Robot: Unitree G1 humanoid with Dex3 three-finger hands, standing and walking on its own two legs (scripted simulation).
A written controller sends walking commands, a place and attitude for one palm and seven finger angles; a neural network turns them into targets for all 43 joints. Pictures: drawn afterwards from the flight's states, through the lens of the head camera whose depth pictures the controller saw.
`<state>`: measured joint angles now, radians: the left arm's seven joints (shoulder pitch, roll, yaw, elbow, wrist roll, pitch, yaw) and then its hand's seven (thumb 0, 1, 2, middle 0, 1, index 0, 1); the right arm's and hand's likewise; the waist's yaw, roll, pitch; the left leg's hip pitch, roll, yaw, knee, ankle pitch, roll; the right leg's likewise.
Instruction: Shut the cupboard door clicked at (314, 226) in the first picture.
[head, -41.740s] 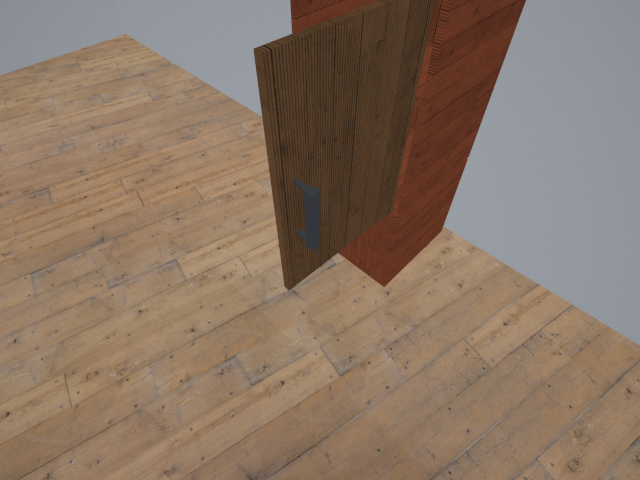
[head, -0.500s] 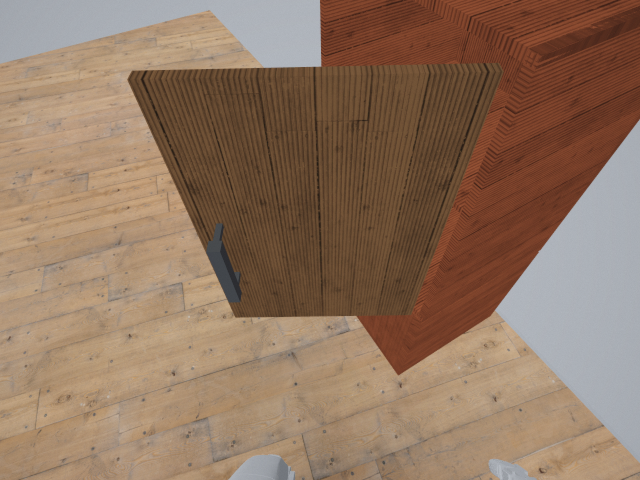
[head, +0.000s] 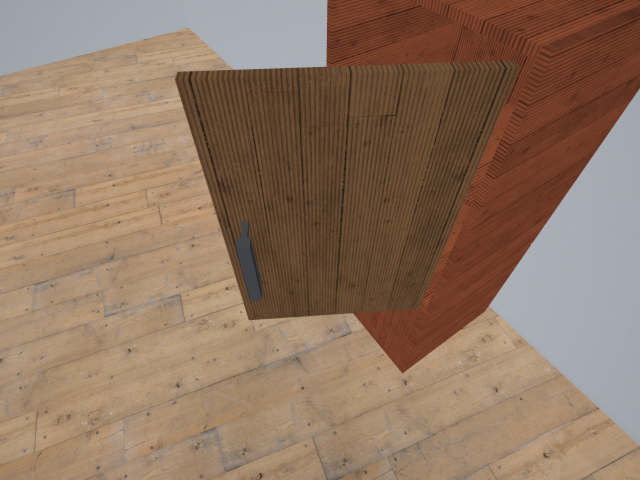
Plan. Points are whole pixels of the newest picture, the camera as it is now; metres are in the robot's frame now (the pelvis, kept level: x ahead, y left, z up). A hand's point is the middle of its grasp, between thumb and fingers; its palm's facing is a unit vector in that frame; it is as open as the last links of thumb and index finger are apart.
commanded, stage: come to a stop and stand still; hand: left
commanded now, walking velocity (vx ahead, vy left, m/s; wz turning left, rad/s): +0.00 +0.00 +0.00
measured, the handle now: (250, 262) +0.47 +0.15 -0.09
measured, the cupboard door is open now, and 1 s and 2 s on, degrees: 60 60 60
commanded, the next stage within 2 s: look again from close up in 0.16 s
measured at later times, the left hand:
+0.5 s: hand out of the picture +0.00 +0.21 -0.17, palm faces +0.03 -0.95 -0.30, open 7.3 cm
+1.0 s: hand out of the picture -0.04 +0.23 -0.17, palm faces +0.01 -0.96 -0.29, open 7.3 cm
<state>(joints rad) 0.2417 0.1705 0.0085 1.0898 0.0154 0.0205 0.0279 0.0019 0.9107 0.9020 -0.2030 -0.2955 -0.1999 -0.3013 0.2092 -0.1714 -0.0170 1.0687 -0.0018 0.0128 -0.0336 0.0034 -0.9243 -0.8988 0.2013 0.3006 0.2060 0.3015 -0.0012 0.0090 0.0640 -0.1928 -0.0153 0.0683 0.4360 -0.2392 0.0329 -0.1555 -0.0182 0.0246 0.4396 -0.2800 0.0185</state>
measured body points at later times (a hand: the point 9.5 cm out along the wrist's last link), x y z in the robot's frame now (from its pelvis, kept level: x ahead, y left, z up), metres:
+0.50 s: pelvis -0.03 +0.00 -0.01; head -0.04 -0.01 +0.44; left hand +0.00 +0.26 -0.15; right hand +0.01 -0.26 -0.15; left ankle +0.00 +0.10 -0.74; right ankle -0.03 -0.13 -0.74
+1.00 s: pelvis -0.06 +0.01 +0.00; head -0.07 +0.01 +0.45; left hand -0.04 +0.28 -0.15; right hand +0.01 -0.27 -0.14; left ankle +0.00 +0.10 -0.74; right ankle -0.03 -0.13 -0.74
